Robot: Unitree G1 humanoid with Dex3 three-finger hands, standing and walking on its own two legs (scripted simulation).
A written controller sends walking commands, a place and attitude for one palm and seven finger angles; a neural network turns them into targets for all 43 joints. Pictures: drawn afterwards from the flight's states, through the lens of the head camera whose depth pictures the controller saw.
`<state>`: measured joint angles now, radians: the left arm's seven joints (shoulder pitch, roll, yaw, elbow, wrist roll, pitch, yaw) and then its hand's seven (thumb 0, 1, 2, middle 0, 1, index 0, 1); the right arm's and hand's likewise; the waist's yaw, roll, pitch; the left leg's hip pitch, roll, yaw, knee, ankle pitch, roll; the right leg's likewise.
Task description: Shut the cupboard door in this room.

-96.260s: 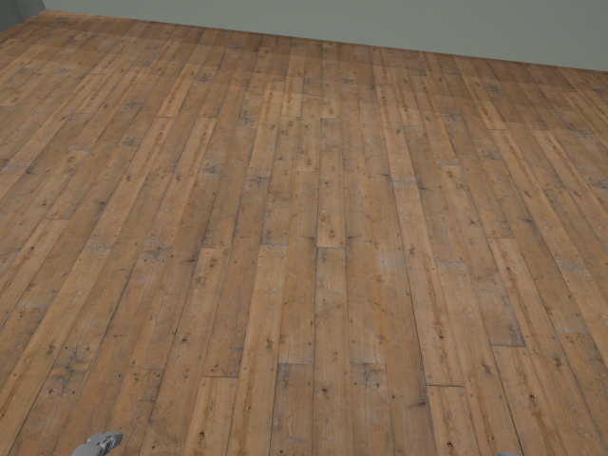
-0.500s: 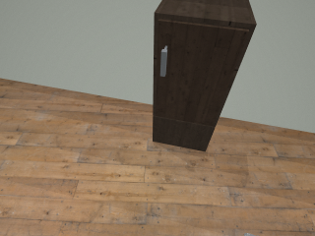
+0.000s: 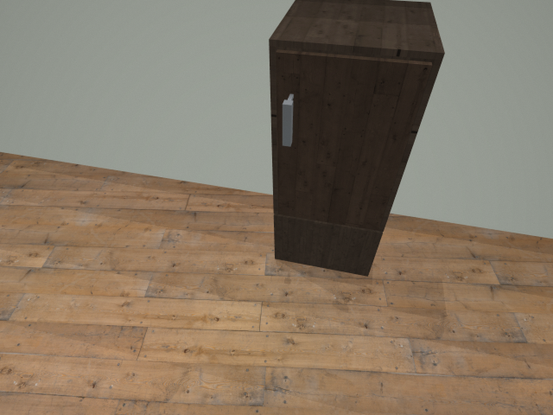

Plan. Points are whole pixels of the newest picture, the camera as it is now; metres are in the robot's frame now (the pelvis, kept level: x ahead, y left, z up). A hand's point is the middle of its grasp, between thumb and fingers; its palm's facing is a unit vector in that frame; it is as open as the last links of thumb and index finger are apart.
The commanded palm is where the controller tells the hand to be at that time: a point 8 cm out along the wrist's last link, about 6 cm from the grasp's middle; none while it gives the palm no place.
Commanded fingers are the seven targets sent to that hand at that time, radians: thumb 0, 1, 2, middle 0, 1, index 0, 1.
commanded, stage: let the arm hang, fingers relaxed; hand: left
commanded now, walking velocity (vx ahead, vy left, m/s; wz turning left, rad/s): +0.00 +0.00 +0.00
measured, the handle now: (289, 120) +0.85 +0.01 -0.02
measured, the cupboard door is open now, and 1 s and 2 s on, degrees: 0 0 0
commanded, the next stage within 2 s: look to check the result in 0.34 s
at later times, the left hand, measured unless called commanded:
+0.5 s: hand out of the picture -0.03 +0.15 -0.18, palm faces +0.04 -0.99 -0.17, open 7.3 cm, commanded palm none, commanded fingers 0.00 0.90 0.90 -0.20 -0.30 -0.20 -0.30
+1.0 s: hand out of the picture +0.01 +0.15 -0.17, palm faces +0.03 -0.99 -0.17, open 7.3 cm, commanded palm none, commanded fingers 0.00 0.90 0.90 -0.20 -0.30 -0.20 -0.30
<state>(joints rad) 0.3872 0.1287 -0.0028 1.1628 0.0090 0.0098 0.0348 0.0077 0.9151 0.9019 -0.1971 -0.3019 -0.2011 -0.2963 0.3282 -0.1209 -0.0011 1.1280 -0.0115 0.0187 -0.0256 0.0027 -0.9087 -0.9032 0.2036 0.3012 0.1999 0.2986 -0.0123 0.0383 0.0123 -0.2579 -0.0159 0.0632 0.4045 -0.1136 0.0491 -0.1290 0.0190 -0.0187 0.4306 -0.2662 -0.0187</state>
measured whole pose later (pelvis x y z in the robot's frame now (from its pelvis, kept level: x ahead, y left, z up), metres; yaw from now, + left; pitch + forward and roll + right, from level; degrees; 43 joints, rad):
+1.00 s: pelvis +0.03 -0.01 +0.00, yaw +0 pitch -2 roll +0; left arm 0.32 0.12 0.00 1.15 0.01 -0.01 0.04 0.01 0.91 0.90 -0.20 -0.30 -0.20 -0.30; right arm 0.28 -0.14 0.00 1.13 -0.01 0.00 -0.04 0.00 -0.91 -0.90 0.20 0.30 0.20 0.30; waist -0.01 0.00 0.04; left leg -0.21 -0.01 0.06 0.39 -0.15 0.04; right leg -0.06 0.02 -0.01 0.38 -0.28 -0.03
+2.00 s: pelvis +0.05 -0.01 +0.00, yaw +0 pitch -2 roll +0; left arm 0.33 0.13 0.00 1.15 0.00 -0.01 0.04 0.01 0.91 0.90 -0.20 -0.30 -0.20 -0.30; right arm 0.27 -0.15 0.01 1.14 -0.01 0.00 -0.04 0.00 -0.91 -0.90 0.20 0.30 0.20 0.30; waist -0.01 -0.01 0.05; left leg -0.18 -0.02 0.06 0.39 -0.18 0.03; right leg -0.02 0.02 -0.01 0.35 -0.30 -0.03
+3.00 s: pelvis +0.05 -0.02 +0.00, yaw +0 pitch -2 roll +1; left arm 0.33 0.13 0.00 1.15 0.00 -0.01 0.04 0.01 0.91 0.90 -0.20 -0.30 -0.20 -0.30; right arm 0.27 -0.15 0.01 1.15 -0.01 0.00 -0.04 0.00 -0.91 -0.90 0.20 0.30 0.20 0.30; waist -0.01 0.00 0.05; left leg -0.17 -0.01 0.05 0.39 -0.18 0.02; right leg -0.01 0.03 -0.02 0.34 -0.30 -0.04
